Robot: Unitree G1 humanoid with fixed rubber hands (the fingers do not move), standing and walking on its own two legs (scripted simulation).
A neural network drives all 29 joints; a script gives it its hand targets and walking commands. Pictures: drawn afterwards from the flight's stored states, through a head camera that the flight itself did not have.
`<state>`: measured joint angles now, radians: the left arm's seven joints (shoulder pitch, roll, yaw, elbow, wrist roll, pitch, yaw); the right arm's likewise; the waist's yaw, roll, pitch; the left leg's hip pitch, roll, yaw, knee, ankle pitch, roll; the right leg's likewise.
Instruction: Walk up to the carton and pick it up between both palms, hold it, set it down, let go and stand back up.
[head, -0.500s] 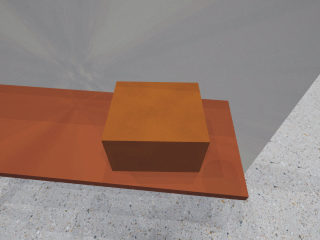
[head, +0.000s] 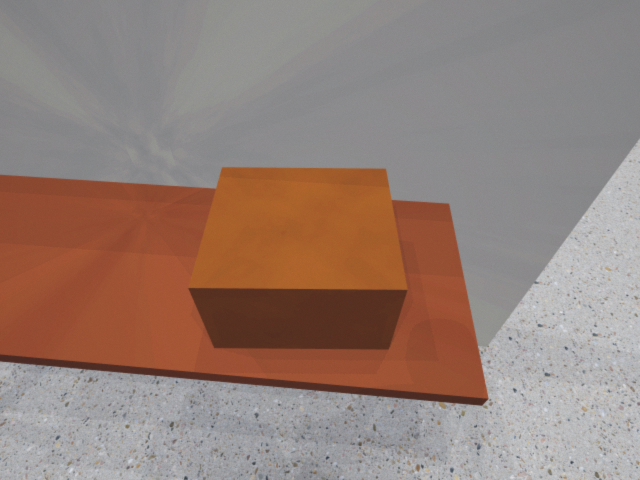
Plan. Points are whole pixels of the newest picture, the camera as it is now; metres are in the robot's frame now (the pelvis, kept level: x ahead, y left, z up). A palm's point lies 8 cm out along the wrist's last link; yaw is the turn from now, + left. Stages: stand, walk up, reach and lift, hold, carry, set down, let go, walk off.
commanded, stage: stand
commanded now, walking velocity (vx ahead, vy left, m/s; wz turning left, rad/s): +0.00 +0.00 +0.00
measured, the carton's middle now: (302, 255) +0.47 +0.04 -0.03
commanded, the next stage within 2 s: none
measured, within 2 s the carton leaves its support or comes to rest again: neither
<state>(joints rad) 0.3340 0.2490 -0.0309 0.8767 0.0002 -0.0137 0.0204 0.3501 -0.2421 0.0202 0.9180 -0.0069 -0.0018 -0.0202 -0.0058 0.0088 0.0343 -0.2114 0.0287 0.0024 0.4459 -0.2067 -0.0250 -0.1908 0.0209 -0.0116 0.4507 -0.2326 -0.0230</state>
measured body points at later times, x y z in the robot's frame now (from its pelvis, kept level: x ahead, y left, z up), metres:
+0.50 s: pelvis +0.01 -0.01 +0.00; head +0.02 -0.01 +0.45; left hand +0.03 +0.24 -0.14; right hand +0.01 -0.25 -0.15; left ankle +0.02 +0.13 -0.74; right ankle +0.01 -0.10 -0.74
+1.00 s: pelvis +0.01 +0.00 +0.00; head +0.02 +0.00 +0.45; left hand +0.03 +0.24 -0.15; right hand +0.01 -0.24 -0.15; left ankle +0.02 +0.14 -0.74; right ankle +0.01 -0.10 -0.74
